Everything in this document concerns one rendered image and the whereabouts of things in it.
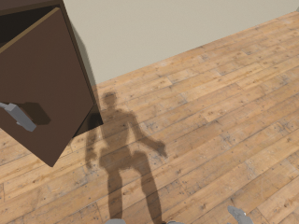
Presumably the cupboard door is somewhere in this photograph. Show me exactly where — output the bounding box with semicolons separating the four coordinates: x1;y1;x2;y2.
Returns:
0;7;94;167

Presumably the handle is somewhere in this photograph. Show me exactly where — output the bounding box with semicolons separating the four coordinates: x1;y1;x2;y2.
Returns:
0;103;36;132

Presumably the right robot hand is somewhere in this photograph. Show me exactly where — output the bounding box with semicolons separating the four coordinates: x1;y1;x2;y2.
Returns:
227;205;254;224

